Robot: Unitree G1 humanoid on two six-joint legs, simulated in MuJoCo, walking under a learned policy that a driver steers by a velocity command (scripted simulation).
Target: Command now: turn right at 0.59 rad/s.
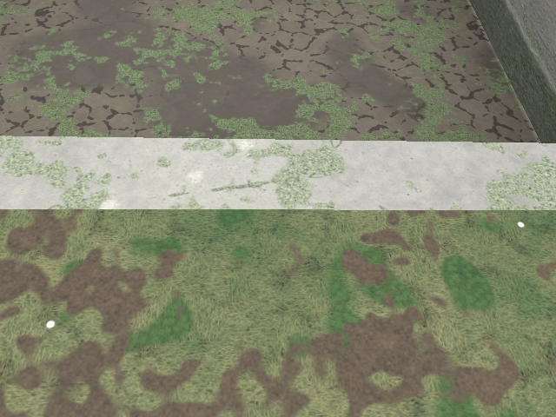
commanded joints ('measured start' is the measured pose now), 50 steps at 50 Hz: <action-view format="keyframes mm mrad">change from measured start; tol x32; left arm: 1 -58 44 7 -104 -5 -11 -5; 38 361 -35 -44 47 18 -120 -7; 50 43 -10 -39 3 21 -132 -14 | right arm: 1 -1 -166 -37 -59 -2 0 -17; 50 74 -160 -15 25 17 -113 53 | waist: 1 -29 226 -82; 14 96 -222 -87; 33 65 -50 76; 39 -119 292 -447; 50 4 111 8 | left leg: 1 216 244 -161 -123 372 208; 11 -7 254 -63 -90 -110 153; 16 -620 79 -55 661 -270 -2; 34 -333 11 9 78 169 31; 37 269 29 -23 105 155 133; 38 646 313 -525 45 -105 302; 50 34 172 -144 -345 176 232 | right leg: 1 -115 -50 -31 -69 25 29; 12 528 -28 -149 -706 129 -131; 15 586 -452 566 -956 -156 -421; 20 524 -279 208 -995 178 -286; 32 558 -305 43 -978 425 -266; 36 575 -255 -26 -656 971 -206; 40 -216 -50 65 218 -97 -105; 50 -137 -207 -34 -226 365 -51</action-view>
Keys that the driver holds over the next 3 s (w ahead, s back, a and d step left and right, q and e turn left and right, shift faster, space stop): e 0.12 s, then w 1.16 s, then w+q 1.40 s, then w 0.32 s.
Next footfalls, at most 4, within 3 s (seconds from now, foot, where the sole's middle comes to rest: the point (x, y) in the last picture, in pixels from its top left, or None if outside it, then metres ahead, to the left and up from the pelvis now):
0.26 right None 0.02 -0.15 -0.78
0.74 left None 0.39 0.03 -0.78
1.26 right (370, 340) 0.65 -0.26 -0.78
1.78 left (290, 243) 0.95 -0.06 -0.78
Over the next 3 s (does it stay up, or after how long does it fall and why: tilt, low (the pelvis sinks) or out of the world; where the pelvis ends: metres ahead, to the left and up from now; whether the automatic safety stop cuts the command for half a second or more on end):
stays up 1.09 -0.06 -0.01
